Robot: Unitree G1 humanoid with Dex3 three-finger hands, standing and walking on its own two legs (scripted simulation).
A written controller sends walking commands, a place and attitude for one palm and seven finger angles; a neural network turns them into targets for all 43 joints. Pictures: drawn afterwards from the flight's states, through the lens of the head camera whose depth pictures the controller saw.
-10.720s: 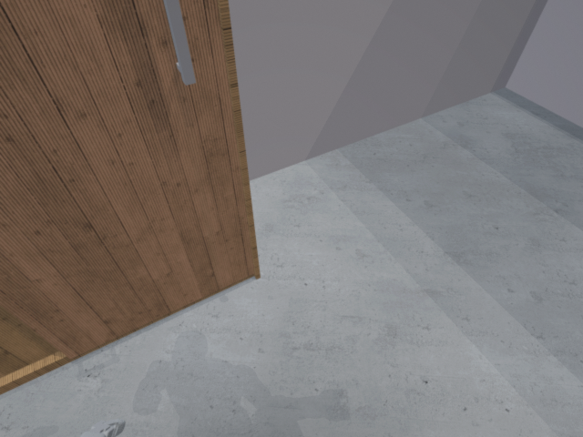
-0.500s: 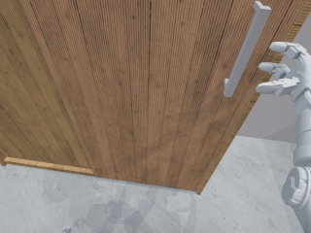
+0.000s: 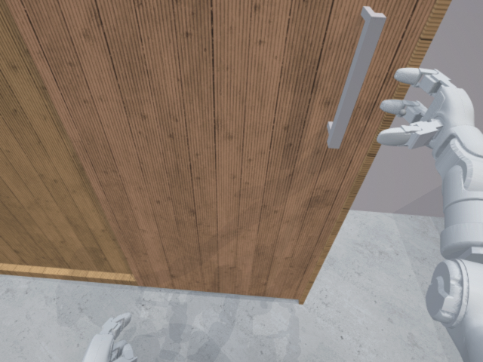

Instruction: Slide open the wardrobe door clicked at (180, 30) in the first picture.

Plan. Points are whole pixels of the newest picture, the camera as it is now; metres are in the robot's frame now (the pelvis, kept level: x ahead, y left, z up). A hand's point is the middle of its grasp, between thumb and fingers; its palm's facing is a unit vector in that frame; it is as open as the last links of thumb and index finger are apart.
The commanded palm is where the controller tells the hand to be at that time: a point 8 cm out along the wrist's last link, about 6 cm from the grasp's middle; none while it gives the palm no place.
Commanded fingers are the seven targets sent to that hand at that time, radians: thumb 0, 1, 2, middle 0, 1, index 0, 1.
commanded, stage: move the hooked fingers beside the handle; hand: right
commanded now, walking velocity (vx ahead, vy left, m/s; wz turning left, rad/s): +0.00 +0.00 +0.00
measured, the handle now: (348, 84) +0.52 -0.12 +0.25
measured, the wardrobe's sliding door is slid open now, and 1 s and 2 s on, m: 0.00 0.00 0.00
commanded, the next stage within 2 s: feel for the door with the fingertips in 0.04 s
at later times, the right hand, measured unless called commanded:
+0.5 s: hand (380, 110) +0.44 -0.16 +0.25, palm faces -0.02 +1.00 +0.03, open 14.0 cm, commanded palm +0.42 -0.21 +0.24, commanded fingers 0.00 0.50 -0.30 0.30 1.20 0.30 1.20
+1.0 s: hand (379, 102) +0.46 -0.16 +0.25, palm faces -0.01 +1.00 +0.02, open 14.0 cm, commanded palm +0.45 -0.21 +0.24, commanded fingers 0.00 0.50 -0.30 0.30 1.20 0.30 1.20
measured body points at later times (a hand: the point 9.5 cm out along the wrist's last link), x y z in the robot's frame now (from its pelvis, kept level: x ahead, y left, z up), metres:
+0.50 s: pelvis -0.01 +0.00 +0.00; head -0.02 +0.01 +0.45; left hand +0.08 +0.26 -0.11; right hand +0.43 -0.21 +0.25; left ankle -0.05 +0.11 -0.74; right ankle +0.03 -0.13 -0.74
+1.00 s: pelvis -0.01 +0.00 +0.00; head +0.00 +0.01 +0.45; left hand +0.08 +0.27 -0.11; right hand +0.45 -0.21 +0.25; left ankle -0.05 +0.11 -0.74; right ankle +0.03 -0.13 -0.74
